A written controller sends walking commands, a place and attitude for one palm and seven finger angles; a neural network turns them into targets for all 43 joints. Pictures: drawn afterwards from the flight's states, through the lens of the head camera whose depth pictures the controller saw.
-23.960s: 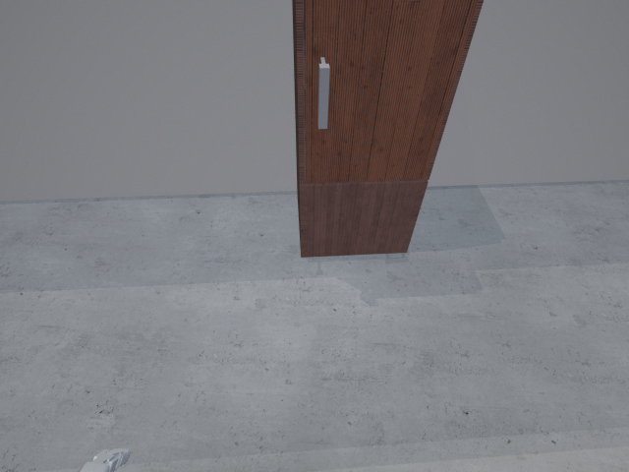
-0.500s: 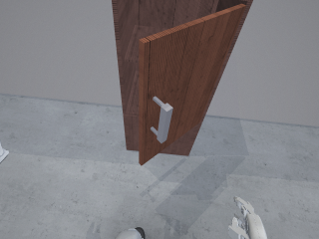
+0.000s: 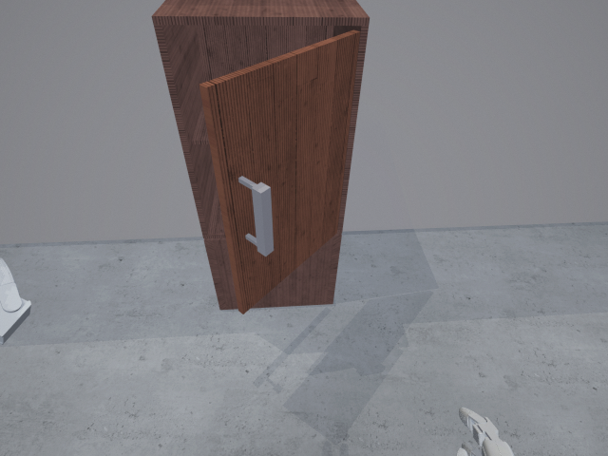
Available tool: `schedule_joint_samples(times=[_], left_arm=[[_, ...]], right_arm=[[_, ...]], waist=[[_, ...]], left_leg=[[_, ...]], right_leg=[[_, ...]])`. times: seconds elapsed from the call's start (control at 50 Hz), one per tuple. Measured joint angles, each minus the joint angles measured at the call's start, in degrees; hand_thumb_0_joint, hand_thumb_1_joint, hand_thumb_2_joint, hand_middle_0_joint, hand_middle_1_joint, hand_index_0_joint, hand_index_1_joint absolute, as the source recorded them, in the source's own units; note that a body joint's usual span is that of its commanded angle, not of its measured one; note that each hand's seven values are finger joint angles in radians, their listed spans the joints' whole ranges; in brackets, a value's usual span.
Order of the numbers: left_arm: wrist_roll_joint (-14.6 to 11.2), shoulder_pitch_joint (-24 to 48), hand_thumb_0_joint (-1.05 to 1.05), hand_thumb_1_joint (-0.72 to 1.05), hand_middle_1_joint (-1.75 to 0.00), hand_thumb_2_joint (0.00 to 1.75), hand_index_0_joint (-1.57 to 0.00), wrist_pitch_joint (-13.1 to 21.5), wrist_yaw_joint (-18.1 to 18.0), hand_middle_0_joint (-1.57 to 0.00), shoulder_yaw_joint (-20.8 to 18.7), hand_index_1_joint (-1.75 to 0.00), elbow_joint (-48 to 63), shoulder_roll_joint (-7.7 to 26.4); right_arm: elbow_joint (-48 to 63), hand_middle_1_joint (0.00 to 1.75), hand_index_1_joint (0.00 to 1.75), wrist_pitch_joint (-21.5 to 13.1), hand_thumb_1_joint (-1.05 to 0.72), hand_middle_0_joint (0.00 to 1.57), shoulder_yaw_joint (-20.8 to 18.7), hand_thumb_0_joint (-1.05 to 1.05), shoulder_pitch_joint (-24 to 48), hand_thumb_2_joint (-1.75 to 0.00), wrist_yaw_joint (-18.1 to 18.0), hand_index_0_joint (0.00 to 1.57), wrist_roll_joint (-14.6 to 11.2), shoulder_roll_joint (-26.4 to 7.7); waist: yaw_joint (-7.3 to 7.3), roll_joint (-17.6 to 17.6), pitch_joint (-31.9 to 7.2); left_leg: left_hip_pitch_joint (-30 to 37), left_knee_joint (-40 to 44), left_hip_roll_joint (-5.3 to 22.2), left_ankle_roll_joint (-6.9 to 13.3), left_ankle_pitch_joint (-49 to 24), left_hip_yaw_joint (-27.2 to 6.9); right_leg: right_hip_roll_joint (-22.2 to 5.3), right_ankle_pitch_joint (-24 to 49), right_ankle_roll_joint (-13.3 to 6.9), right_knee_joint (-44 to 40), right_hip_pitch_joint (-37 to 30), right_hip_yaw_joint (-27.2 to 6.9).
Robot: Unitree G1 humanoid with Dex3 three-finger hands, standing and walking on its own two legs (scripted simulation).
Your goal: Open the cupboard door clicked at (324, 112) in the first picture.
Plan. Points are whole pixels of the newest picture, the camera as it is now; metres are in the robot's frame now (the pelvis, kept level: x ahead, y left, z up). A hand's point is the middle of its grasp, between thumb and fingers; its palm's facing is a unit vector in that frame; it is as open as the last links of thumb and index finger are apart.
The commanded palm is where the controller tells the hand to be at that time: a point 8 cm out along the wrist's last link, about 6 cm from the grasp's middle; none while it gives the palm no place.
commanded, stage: stop stepping back and stand still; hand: left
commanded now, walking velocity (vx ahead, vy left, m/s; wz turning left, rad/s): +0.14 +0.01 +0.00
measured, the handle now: (255, 216) +0.57 +0.11 -0.01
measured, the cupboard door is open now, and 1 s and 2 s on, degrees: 45 45 45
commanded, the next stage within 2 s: let the arm hang, fingers relaxed in 0.58 s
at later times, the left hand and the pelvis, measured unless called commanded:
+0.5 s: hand out of the picture +0.12 +0.27 +0.17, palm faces +0.47 -0.75 -0.46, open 7.4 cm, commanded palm +0.06 +0.30 +0.19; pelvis -0.07 +0.00 +0.01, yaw +2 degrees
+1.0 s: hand out of the picture +0.00 +0.15 -0.16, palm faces +0.13 -0.97 -0.18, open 6.9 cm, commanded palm none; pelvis -0.06 -0.02 +0.00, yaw +5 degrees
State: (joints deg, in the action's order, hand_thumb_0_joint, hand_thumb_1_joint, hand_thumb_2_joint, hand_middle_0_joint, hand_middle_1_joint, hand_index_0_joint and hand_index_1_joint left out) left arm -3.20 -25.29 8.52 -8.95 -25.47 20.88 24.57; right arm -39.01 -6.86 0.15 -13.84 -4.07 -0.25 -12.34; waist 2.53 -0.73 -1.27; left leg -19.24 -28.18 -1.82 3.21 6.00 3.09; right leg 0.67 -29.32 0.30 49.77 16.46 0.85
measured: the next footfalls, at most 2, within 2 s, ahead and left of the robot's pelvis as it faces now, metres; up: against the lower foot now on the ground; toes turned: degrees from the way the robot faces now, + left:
right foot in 0.06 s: +0.05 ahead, -0.09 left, +0.00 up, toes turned -4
left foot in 0.44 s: -0.06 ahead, +0.12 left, +0.00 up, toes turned +6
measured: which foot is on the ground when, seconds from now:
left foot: down 0.00-0.08, up 0.10-0.42, down 0.44-0.70, up 0.72-1.00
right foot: up 0.00-0.04, down 0.06-0.44, up 0.46-0.66, down 0.68-1.00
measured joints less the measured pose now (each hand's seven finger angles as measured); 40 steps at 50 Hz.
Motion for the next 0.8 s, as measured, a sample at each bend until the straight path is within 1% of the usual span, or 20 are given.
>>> schedule_joint_samples(times=[0.06, 0.1, 0.12, 0.16, 0.2, 0.24, 0.28, 0.34, 0.4, 0.44, 0.46, 0.48, 0.52, 0.56, 0.62, 0.68, 0.7, 0.74, 0.78, 0.8], left_arm=[[0.7, -3.3, 0.02, 0.89, -0.30, 0.90, -0.21, -0.8, 0.3, -0.20, 1.8, -0.30, 0.8, -0.2], [1.5, -5.6, 0.02, 0.89, -0.30, 0.90, -0.21, -0.6, 0.9, -0.21, 3.1, -0.30, 3.3, -0.3], [1.8, -6.6, 0.02, 0.89, -0.30, 0.90, -0.21, -0.4, 1.2, -0.21, 3.7, -0.30, 5.0, -0.3], [2.5, -7.8, 0.02, 0.89, -0.30, 0.90, -0.21, 0.7, 1.9, -0.21, 4.1, -0.30, 7.7, -1.1], [2.9, -8.0, 0.02, 0.89, -0.30, 0.90, -0.21, 2.8, 2.0, -0.21, 3.4, -0.30, 8.0, -1.7], [3.0, -7.0, 0.02, 0.88, -0.30, 0.90, -0.22, 4.4, 1.8, -0.22, 2.2, -0.30, 6.1, -1.6], [2.9, -4.7, 0.02, 0.88, -0.30, 0.90, -0.22, 5.2, 1.2, -0.21, 1.3, -0.30, 3.5, -1.2], [2.7, -2.0, 0.02, 0.89, -0.30, 0.90, -0.21, 5.4, 0.1, -0.21, 1.0, -0.30, 0.5, -1.2], [2.5, -2.7, 0.01, 0.89, -0.30, 0.90, -0.21, 4.6, -0.8, -0.21, 1.7, -0.30, 0.4, -2.1], [2.1, -4.2, 0.01, 0.89, -0.30, 0.90, -0.21, 4.1, -1.0, -0.21, 2.2, -0.30, 2.2, -2.6], [2.1, -4.4, 0.01, 0.89, -0.30, 0.90, -0.21, 4.0, -1.0, -0.21, 2.4, -0.30, 2.9, -2.4], [2.3, -4.6, 0.01, 0.89, -0.30, 0.90, -0.21, 3.8, -0.9, -0.21, 2.5, -0.30, 3.4, -2.1], [2.6, -5.4, 0.02, 0.89, -0.30, 0.90, -0.21, 3.6, -0.5, -0.21, 2.3, -0.30, 3.9, -1.5], [3.0, -6.0, 0.02, 0.89, -0.30, 0.90, -0.21, 2.8, -0.1, -0.21, 2.0, -0.30, 4.6, -1.4], [2.9, -5.6, 0.02, 0.89, -0.30, 0.90, -0.21, 2.5, -0.4, -0.21, 1.4, -0.30, 6.0, -1.4], [2.6, -4.4, 0.02, 0.89, -0.30, 0.90, -0.21, 3.0, -0.6, -0.21, 0.4, -0.30, 6.3, -0.8], [3.4, -2.4, 0.02, 0.89, -0.30, 0.90, -0.21, 3.6, 0.3, -0.21, 1.5, -0.30, 3.4, -0.8], [4.7, 2.7, 0.01, 0.90, -0.30, 0.90, -0.20, 0.7, 3.5, -0.20, 7.3, -0.30, -7.6, -1.9], [5.4, 6.6, 0.01, 0.90, -0.30, 0.90, -0.20, -3.8, 6.1, -0.20, 13.4, -0.30, -21.0, -4.3], [5.6, 7.9, 0.01, 0.90, -0.30, 0.90, -0.20, -5.9, 6.9, -0.20, 15.8, -0.30, -27.5, -6.0]], right_arm=[[2.0, 0.30, 0.30, 0.3, -0.90, 0.20, 0.0, 0.01, -0.8, -0.90, -0.2, 0.20, -0.2, 0.8], [2.9, 0.30, 0.30, 0.7, -0.90, 0.20, -0.6, 0.01, -1.1, -0.90, -0.2, 0.20, -0.2, 0.9], [2.4, 0.30, 0.30, 1.0, -0.90, 0.20, -0.8, 0.01, -1.1, -0.90, -0.2, 0.20, 0.1, 0.9], [0.2, 0.30, 0.30, 1.5, -0.90, 0.20, -0.9, 0.01, -1.1, -0.90, 0.1, 0.20, 0.8, 0.5], [-1.3, 0.30, 0.30, 2.0, -0.90, 0.20, -0.9, 0.01, -1.3, -0.90, 0.0, 0.20, 1.2, 0.3], [-1.4, 0.30, 0.30, 1.7, -0.90, 0.20, -1.2, 0.01, -1.9, -0.90, -0.4, 0.20, 1.2, 0.1], [-1.2, 0.30, 0.30, 0.8, -0.90, 0.20, -1.5, 0.01, -2.2, -0.90, -0.9, 0.20, 0.9, -0.4], [-0.7, 0.30, 0.30, -0.3, -0.90, 0.20, -1.9, 0.01, -1.8, -0.90, -1.5, 0.20, 0.7, -1.3], [0.3, 0.30, 0.30, -0.9, -0.90, 0.20, -2.1, 0.01, -1.1, -0.90, -1.6, 0.20, 0.5, -1.9], [2.0, 0.30, 0.30, -1.1, -0.90, 0.20, -2.2, 0.01, -0.9, -0.90, -1.6, 0.20, 0.5, -2.3], [2.4, 0.30, 0.30, -1.2, -0.90, 0.20, -2.3, 0.01, -0.6, -0.90, -1.6, 0.20, 0.5, -1.8], [2.4, 0.30, 0.30, -1.3, -0.90, 0.20, -2.3, 0.01, -0.4, -0.90, -1.5, 0.20, 0.5, -1.0], [1.8, 0.30, 0.30, -1.4, -0.90, 0.20, -1.8, 0.01, -0.8, -0.90, -1.0, 0.20, 0.6, 0.9], [1.2, 0.30, 0.30, -1.7, -0.90, 0.20, -1.1, 0.01, -1.7, -0.90, -0.5, 0.20, 0.6, 2.3], [0.6, 0.30, 0.30, -2.4, -0.90, 0.20, 0.1, 0.01, -2.4, -0.90, -0.1, 0.20, 0.7, 3.5], [0.4, 0.30, 0.30, -2.5, -0.90, 0.20, 1.0, 0.01, -2.1, -0.90, 0.3, 0.21, 0.6, 3.9], [-0.5, 0.30, 0.30, -2.5, -0.90, 0.21, 0.6, 0.01, -1.4, -0.90, 1.3, 0.21, 0.5, 3.5], [-2.5, 0.30, 0.30, 0.6, -0.90, 0.21, -0.5, 0.01, 0.2, -0.90, 3.0, 0.21, 0.1, 1.9], [-4.1, 0.30, 0.30, 4.3, -0.90, 0.21, -1.0, 0.01, 1.6, -0.90, 3.8, 0.21, 0.5, 0.4], [-4.6, 0.30, 0.30, 5.7, -0.90, 0.20, -1.2, 0.01, 2.2, -0.90, 4.2, 0.21, 0.8, -0.1]], waist=[[0.99, -0.7, 0.3], [0.99, -0.4, 1.0], [0.19, -0.9, 1.0], [-2.42, -2.2, 0.3], [-3.88, -2.8, -1.0], [-4.04, -2.7, -2.3], [-3.74, -2.2, -2.7], [-3.10, -1.3, -2.7], [-2.51, -0.5, -2.3], [-1.81, 0.9, -1.5], [-1.36, 0.6, -0.4], [-1.43, -0.5, 0.5], [-1.70, -2.0, 0.7], [-1.86, -2.3, 0.2], [-2.64, -1.5, 0.5], [-3.26, -0.4, 1.5], [-3.65, 0.7, 1.4], [-3.71, 3.0, 0.6], [-3.07, 4.3, 0.1], [-2.82, 4.6, 0.4]], left_leg=[[-0.8, -0.7, 0.1, -1.1, 2.7, 0.1], [-4.8, -8.4, 0.5, -1.8, 11.4, -0.4], [-7.9, -16.5, 0.0, -2.6, 14.4, -1.0], [-13.1, -32.3, -0.9, -3.7, 13.7, -2.1], [-14.8, -39.7, -0.1, -4.2, 10.3, -2.1], [-13.5, -38.7, 1.0, -3.9, 8.2, -1.7], [-10.0, -32.4, 1.7, -3.4, 8.8, -0.9], [-2.5, -18.4, 2.0, -2.2, 13.3, 1.1], [5.9, -4.0, 1.6, -1.1, 16.7, 3.0], [10.4, 3.9, 2.0, -0.2, 15.3, 1.8], [10.3, 4.1, 2.0, -0.7, 10.3, 1.3], [10.4, 2.8, 1.6, -1.4, 9.0, 1.5], [11.0, 1.5, 1.3, -2.5, 10.3, 1.7], [11.6, 1.4, 1.6, -3.0, 11.5, 1.2], [12.0, 0.8, 2.5, -3.5, 12.3, 0.8], [11.2, -2.3, 3.3, -4.3, 14.2, 0.7], [9.4, -4.9, 3.7, -4.3, 14.9, 0.5], [4.9, -11.1, 3.4, -4.1, 19.4, 0.0], [0.7, -18.3, 2.5, -3.8, 24.9, 0.2], [-0.8, -21.6, 2.3, -3.6, 25.9, 0.4]], right_leg=[[-0.5, 0.9, -0.8, -9.4, -1.2, 2.6], [-0.3, 7.0, -3.1, -11.5, -0.8, 3.9], [-0.5, 10.0, -4.0, -11.7, 0.0, 4.1], [-0.8, 12.5, -4.7, -12.7, 1.4, 3.1], [-1.0, 12.7, -4.9, -15.6, 1.8, 2.6], [-1.4, 14.2, -4.6, -19.5, 1.7, 2.9], [-2.0, 16.7, -4.0, -22.8, 1.4, 3.5], [-2.9, 19.4, -3.6, -25.6, 1.5, 3.9], [-2.9, 20.4, -3.4, -25.8, 2.1, 3.8], [-1.7, 19.3, -2.7, -22.9, 3.5, 4.2], [-1.6, 16.8, -1.9, -19.8, 4.4, 3.9], [-1.8, 13.3, -1.3, -15.6, 5.4, 3.0], [-1.6, 8.6, -0.4, -6.9, 7.4, 2.2], [-1.5, 8.5, 0.1, -3.0, 7.9, 2.9], [-1.6, 9.8, 0.5, -6.7, 5.5, 4.4], [-1.1, 12.7, 0.2, -15.8, 0.5, 5.2], [-0.8, 14.2, -1.6, -16.3, 1.0, 5.6], [-1.4, 13.9, -4.3, -14.2, 2.9, 6.6], [-2.8, 13.0, -5.0, -13.1, 3.7, 7.2], [-3.2, 12.9, -5.0, -13.1, 3.7, 7.2]])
